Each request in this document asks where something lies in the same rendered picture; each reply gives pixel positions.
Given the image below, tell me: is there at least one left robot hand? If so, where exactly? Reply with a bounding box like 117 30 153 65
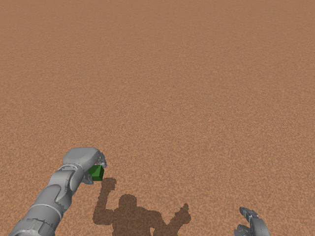
63 147 107 184

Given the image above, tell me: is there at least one right robot hand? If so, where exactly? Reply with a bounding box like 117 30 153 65
234 207 270 236

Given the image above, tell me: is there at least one left robot arm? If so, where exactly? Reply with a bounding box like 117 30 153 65
8 163 84 236

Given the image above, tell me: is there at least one small box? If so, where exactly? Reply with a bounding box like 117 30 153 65
88 165 104 181

